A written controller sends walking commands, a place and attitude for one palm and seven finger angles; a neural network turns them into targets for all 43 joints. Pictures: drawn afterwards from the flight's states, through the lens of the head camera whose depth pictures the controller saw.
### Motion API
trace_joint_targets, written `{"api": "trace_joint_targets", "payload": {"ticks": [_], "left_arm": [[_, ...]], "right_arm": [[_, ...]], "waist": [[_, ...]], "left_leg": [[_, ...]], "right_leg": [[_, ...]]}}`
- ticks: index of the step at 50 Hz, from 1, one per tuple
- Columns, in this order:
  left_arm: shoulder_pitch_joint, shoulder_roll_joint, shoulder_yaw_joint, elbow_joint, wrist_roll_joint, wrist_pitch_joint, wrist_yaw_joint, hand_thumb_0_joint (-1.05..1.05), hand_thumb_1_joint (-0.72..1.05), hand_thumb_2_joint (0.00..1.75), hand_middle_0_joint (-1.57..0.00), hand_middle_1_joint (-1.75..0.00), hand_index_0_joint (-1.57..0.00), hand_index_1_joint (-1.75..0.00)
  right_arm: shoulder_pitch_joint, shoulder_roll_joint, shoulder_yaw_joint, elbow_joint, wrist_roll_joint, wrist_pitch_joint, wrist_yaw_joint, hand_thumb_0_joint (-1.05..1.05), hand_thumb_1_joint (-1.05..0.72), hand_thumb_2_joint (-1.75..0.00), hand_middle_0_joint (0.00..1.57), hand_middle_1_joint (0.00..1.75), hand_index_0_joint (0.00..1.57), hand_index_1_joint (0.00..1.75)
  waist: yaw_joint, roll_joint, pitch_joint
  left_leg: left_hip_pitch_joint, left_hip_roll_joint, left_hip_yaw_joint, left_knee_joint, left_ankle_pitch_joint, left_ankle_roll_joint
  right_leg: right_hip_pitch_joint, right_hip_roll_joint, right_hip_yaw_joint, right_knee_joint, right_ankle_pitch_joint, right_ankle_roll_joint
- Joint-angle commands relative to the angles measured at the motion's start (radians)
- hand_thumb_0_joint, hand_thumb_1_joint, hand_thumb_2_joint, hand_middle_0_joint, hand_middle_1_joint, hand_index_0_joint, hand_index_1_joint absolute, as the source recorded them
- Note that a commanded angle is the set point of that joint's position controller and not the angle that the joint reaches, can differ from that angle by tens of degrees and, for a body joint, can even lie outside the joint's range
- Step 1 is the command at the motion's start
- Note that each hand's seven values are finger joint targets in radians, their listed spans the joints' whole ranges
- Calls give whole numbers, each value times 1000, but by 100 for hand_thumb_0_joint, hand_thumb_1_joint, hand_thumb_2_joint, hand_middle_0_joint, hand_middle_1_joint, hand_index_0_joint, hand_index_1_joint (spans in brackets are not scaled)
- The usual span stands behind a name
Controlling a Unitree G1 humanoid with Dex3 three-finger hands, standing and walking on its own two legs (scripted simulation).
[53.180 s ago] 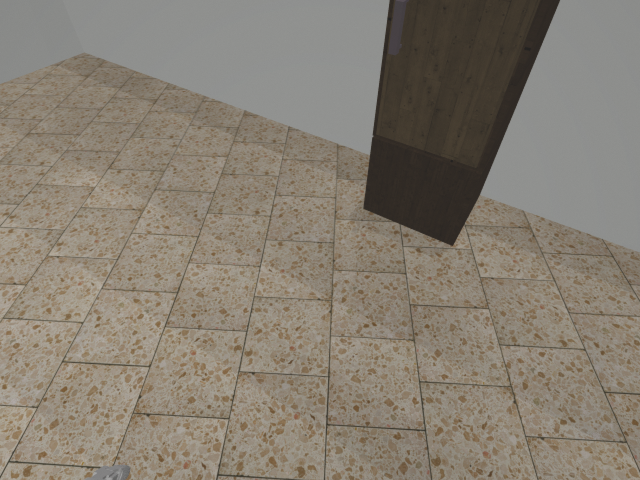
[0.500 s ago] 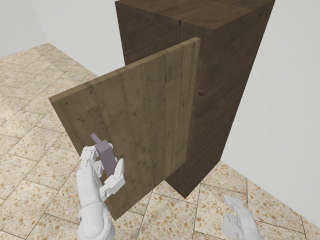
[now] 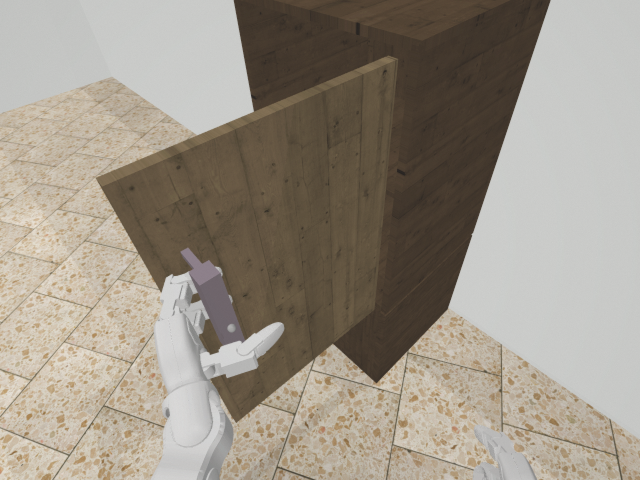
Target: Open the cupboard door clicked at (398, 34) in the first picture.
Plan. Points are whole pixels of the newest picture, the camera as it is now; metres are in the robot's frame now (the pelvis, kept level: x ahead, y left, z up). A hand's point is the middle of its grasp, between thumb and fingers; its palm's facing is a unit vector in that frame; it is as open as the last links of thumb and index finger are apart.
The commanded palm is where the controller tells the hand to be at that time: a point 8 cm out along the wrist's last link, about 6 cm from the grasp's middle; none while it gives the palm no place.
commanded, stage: open thumb and fingers to let go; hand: left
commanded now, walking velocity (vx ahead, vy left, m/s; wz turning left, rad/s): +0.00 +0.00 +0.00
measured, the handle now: (211, 300) +0.31 +0.16 +0.09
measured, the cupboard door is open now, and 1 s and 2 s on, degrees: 87 88 88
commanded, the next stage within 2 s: slide the hand sideways off the handle in 0.38 s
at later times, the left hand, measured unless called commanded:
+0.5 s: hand (228, 323) +0.28 +0.13 +0.09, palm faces +0.37 -0.93 +0.02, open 14.9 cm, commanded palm +0.23 +0.17 +0.08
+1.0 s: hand (212, 370) +0.22 +0.13 +0.08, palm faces -0.02 -1.00 -0.02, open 16.2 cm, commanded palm +0.19 +0.20 +0.08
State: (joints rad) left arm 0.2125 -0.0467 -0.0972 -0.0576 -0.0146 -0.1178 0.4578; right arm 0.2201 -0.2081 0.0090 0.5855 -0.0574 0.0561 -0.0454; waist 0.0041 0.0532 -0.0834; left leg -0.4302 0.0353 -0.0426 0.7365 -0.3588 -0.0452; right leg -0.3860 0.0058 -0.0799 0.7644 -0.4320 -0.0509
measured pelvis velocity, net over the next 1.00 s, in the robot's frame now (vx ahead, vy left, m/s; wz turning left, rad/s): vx -0.01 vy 0.04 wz -0.03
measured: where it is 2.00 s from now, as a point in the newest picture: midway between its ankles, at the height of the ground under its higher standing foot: outside the picture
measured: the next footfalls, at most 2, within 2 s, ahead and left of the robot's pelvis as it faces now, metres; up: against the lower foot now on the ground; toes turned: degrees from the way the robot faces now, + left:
none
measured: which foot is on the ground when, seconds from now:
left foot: down 0.00-1.00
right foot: down 0.00-1.00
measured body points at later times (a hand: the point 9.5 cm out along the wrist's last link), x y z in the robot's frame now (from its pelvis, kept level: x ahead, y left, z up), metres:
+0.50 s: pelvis +0.00 +0.04 +0.00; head +0.00 +0.03 +0.45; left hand +0.25 +0.17 +0.09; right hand +0.18 -0.17 -0.09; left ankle +0.01 +0.16 -0.71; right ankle -0.02 -0.08 -0.71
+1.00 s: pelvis -0.01 +0.04 -0.01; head -0.01 +0.02 +0.44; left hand +0.22 +0.19 +0.09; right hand +0.17 -0.18 -0.08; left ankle +0.01 +0.16 -0.71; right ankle -0.02 -0.08 -0.71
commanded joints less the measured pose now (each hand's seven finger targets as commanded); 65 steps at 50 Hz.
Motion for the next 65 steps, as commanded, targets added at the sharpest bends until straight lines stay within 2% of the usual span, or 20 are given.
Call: {"api": "trace_joint_targets", "payload": {"ticks": [1, 3, 7, 17, 18, 24, 25, 26, 27, 29, 31, 32, 34, 38, 41, 46, 50, 51, 59, 65], "left_arm": [[-241, 52, 37, -210, 22, -83, 9, 0, -50, 30, -29, -115, -29, -115], [-206, 24, 20, -204, 21, -79, 13, 0, -50, 30, -27, -105, -27, -105], [-253, 1, -12, -200, 36, -65, 30, 0, -50, 30, -24, -85, -24, -85], [-223, -33, -43, -207, 77, 6, 86, 0, -50, 30, -16, -35, -16, -35], [-220, -57, -64, -228, 79, 12, 87, 0, -50, 30, -15, -30, -15, -30], [-248, -79, -94, -245, 93, 43, 115, 0, -50, 30, -15, -30, -15, -30], [-213, 18, -260, -209, 177, 2, -89, 0, -50, 30, -15, -30, -15, -30], [-238, 98, -166, -276, 133, -40, -204, 0, -50, 30, -15, -30, -15, -30], [-241, 120, -171, -322, 114, -74, -288, 0, -50, 30, -15, -30, -15, -30], [-213, 121, -184, -331, 42, -105, -436, 0, -50, 30, -15, -30, -15, -30], [-193, 70, -184, -326, -61, -95, -513, 0, -50, 30, -15, -30, -15, -30], [-168, 60, -157, -307, -99, -87, -514, 0, -50, 30, -15, -30, -15, -30], [-112, 95, -69, -308, -129, -74, -477, 0, -50, 30, -15, -30, -15, -30], [-82, 149, -7, -325, -82, -67, -395, 0, -50, 30, -15, -30, -15, -30], [-47, 172, 11, -337, -62, -72, -379, 0, -50, 30, -15, -30, -15, -30], [75, 202, 58, -369, -85, -85, -408, 0, -50, 30, -15, -30, -15, -30], [98, 201, 57, -424, -103, -104, -433, 0, -50, 30, -15, -30, -15, -30], [124, 206, 58, -416, -108, -106, -442, 0, -50, 30, -15, -30, -15, -30], [157, 255, 102, -460, -144, -144, -517, 0, -50, 30, -15, -30, -15, -30], [263, 303, 198, -450, -195, -150, -568, 0, -50, 30, -15, -30, -15, -30]], "right_arm": [[-158, -70, -23, -161, 1, -59, -13, 0, -90, -90, 20, 30, 20, 30], [-163, -67, -23, -172, 1, -61, -11, 0, -90, -90, 20, 30, 20, 30], [-168, -68, -20, -171, 0, -54, -8, 0, -90, -90, 20, 30, 20, 30], [-165, -66, -18, -190, -2, -13, 5, 0, -90, -90, 20, 30, 20, 30], [-171, -63, -17, -200, -3, -10, 7, 0, -90, -90, 20, 30, 20, 30], [-184, -62, -15, -201, -2, 7, 12, 0, -90, -90, 20, 30, 20, 30], [-95, -97, -14, -167, 6, 11, 22, 0, -90, -90, 20, 30, 20, 30], [-83, -97, -30, -198, 18, 11, 16, 0, -90, -90, 20, 30, 20, 30], [-93, -92, -22, -217, 21, -3, 9, 0, -90, -90, 20, 30, 20, 30], [-84, -92, -13, -233, 42, -36, 1, 0, -90, -90, 20, 30, 20, 30], [-108, -85, -2, -257, 65, -74, -3, 0, -90, -90, 20, 30, 20, 30], [-111, -84, 1, -262, 71, -95, -7, 0, -90, -90, 20, 30, 20, 30], [-114, -89, -2, -264, 71, -123, -8, 0, -90, -90, 20, 30, 20, 30], [-110, -92, -1, -263, 62, -145, 4, 0, -90, -90, 20, 30, 20, 30], [-99, -93, -2, -264, 57, -151, 10, 0, -90, -90, 20, 30, 20, 30], [-92, -92, -4, -273, 61, -160, 12, 0, -90, -90, 20, 30, 20, 30], [-85, -93, -6, -280, 62, -176, 10, 0, -90, -90, 20, 30, 20, 30], [-80, -97, -6, -280, 62, -181, 8, 0, -90, -90, 20, 30, 20, 30], [-56, -109, -15, -276, 67, -222, -9, 0, -90, -90, 20, 30, 20, 30], [-45, -111, -21, -272, 75, -236, -20, 0, -90, -90, 20, 30, 20, 30]], "waist": [[-1, -145, -99], [13, -126, -117], [5, -95, -113], [17, -105, -141], [23, -80, -149], [12, -69, -144], [-75, -131, -97], [-33, -87, -177], [-24, -35, -193], [-38, -22, -182], [-37, -8, -135], [-31, -56, -97], [-1, -91, -111], [13, -75, -95], [19, -74, -102], [28, -63, -106], [13, -34, -92], [7, -68, -79], [-8, -66, -75], [17, -79, -130]], "left_leg": [[44, -57, 38, -33, 117, 64], [53, -56, 40, -43, 126, 63], [65, -54, 41, -49, 135, 64], [63, -40, 26, -60, 189, 55], [66, -41, 28, -59, 194, 55], [64, -35, 16, -53, 176, 51], [80, -31, 13, -47, 208, 62], [90, -31, 18, -42, 234, 68], [107, -37, 25, -40, 249, 72], [118, -36, 12, -39, 245, 71], [109, -35, 2, -51, 188, 66], [82, -35, -9, -60, 139, 61], [67, -36, -13, -72, 96, 55], [43, -39, -1, -77, 71, 53], [31, -40, 7, -73, 64, 56], [18, -42, 28, -56, 92, 57], [16, -44, 30, -40, 88, 58], [2, -43, 27, -35, 84, 60], [-32, -54, 28, 13, 71, 64], [-50, -60, 30, 37, 124, 61]], "right_leg": [[24, -54, 116, -219, 232, 58], [29, -46, 97, -203, 240, 51], [8, -32, 65, -180, 231, 40], [18, -6, 17, -122, 271, 21], [20, -4, 15, -118, 273, 19], [-11, 3, 2, -104, 227, 13], [-65, -4, 33, -84, 292, 21], [-22, -5, 40, -72, 345, 13], [-8, -9, 43, -65, 376, 12], [-23, -5, 30, -59, 365, 12], [-44, 3, 13, -75, 299, 13], [-59, 7, 0, -83, 247, 20], [-50, 12, -8, -90, 193, 22], [-58, 8, 0, -88, 146, 22], [-52, 9, 8, -91, 133, 21], [-28, 11, 20, -93, 177, 23], [-57, 12, 22, -87, 184, 28], [-56, 14, 24, -92, 179, 30], [-90, 5, 52, -88, 176, 43], [-34, -5, 73, -76, 267, 49]]}}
